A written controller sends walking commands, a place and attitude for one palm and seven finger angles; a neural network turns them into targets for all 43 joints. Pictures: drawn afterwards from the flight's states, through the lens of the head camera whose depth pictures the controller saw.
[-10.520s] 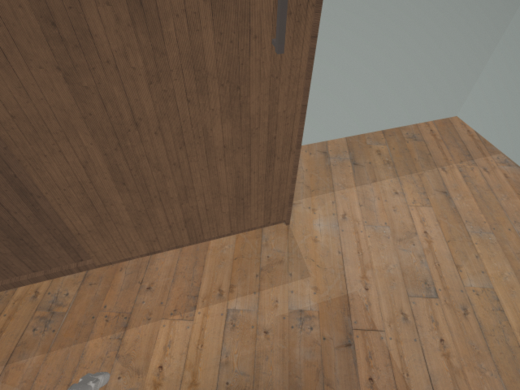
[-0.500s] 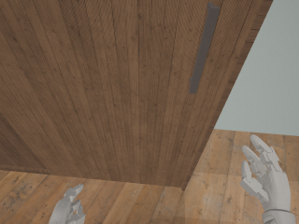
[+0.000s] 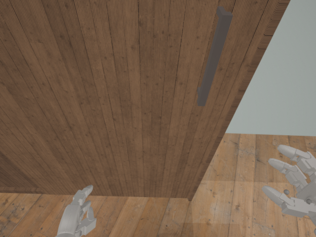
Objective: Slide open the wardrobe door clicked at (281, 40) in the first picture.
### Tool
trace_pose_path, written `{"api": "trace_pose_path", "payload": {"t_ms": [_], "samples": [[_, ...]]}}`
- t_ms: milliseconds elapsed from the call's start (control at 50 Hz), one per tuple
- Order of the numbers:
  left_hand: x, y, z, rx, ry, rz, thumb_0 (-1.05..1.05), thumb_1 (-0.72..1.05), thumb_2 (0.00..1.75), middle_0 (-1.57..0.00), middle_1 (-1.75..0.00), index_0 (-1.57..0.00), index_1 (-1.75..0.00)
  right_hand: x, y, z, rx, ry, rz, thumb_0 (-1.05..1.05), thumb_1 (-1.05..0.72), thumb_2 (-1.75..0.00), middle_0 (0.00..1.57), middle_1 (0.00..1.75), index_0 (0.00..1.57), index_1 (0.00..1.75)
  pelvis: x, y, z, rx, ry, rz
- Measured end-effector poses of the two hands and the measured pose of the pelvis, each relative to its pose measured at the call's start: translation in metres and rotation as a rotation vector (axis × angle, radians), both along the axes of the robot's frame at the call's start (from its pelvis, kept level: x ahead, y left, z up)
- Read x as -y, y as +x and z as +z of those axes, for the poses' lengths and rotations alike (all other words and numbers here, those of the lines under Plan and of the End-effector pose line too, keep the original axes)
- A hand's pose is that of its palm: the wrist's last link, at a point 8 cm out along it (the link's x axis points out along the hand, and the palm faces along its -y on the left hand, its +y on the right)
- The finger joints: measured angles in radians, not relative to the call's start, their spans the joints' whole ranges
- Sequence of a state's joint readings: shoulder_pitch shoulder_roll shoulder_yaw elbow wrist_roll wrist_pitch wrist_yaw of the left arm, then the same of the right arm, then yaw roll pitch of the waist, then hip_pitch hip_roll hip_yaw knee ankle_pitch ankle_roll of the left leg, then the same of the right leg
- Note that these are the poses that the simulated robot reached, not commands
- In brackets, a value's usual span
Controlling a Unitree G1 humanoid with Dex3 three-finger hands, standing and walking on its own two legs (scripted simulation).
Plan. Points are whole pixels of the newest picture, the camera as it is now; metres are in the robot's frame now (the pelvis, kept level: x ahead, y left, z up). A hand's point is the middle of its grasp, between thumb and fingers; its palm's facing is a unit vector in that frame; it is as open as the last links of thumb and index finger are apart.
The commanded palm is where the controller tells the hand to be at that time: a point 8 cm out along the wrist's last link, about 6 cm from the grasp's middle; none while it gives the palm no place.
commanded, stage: raise the hand with hooked fingers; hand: right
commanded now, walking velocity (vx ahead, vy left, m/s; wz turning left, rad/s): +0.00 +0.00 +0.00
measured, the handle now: (209, 62) +0.44 -0.08 +0.24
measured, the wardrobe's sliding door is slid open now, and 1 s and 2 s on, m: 0.00 0.00 0.00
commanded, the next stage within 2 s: move the hooked fingers beside the handle in 1.34 s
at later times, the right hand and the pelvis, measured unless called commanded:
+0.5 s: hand out of the picture +0.25 -0.31 +0.19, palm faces +0.06 +0.99 -0.13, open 13.5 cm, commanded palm +0.21 -0.35 +0.21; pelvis +0.00 -0.05 +0.02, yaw -1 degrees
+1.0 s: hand out of the picture +0.27 -0.33 +0.26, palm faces +0.07 +0.99 -0.14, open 14.0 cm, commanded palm +0.22 -0.37 +0.27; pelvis -0.01 -0.04 +0.02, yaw -2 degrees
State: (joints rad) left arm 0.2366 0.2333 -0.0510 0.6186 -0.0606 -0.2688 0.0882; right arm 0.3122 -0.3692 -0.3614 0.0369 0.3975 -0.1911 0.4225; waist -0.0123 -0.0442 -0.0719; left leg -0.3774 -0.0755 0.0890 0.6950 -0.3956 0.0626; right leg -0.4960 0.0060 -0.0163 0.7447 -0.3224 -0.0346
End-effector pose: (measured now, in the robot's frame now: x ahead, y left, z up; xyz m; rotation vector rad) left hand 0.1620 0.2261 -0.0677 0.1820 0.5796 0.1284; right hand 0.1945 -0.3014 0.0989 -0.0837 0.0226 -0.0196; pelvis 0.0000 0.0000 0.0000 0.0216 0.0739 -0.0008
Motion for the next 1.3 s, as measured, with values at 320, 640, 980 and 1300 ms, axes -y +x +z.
{"api": "trace_pose_path", "payload": {"t_ms": [320, 640, 980, 1300], "samples": [[0.018, 0.014, 0.031, 0.064, 0.070, 0.002, 0.01, 0.91, 0.90, -0.20, -0.30, -0.20, -0.30, 0.034, 0.019, 0.057, 0.108, -0.022, 0.000, 0.00, 0.16, -0.44, 0.28, 0.98, 0.28, 0.98, 0.035, 0.006, 0.013, 0.065, 0.008, -0.007], [0.085, 0.036, 0.040, 0.090, -0.025, -0.137, 0.01, 0.90, 0.90, -0.20, -0.30, -0.21, -0.30, 0.072, 0.029, 0.127, 0.128, -0.063, -0.042, -0.01, 0.46, -0.31, 0.30, 1.17, 0.30, 1.17, 0.049, -0.007, 0.022, 0.126, 0.002, -0.031], [0.052, 0.024, 0.038, 0.053, -0.006, -0.100, 0.01, 0.91, 0.90, -0.20, -0.30, -0.21, -0.30, 0.086, 0.046, 0.171, 0.112, -0.062, -0.048, -0.01, 0.50, -0.30, 0.30, 1.20, 0.30, 1.20, 0.040, -0.011, 0.023, 0.130, -0.003, -0.031], [0.035, 0.031, 0.035, 0.065, -0.013, -0.084, 0.01, 0.91, 0.90, -0.20, -0.30, -0.20, -0.30, 0.064, 0.048, 0.167, 0.134, -0.066, -0.063, -0.02, 0.50, -0.30, 0.30, 1.20, 0.31, 1.20, 0.024, -0.003, 0.022, 0.130, -0.007, -0.028]]}}
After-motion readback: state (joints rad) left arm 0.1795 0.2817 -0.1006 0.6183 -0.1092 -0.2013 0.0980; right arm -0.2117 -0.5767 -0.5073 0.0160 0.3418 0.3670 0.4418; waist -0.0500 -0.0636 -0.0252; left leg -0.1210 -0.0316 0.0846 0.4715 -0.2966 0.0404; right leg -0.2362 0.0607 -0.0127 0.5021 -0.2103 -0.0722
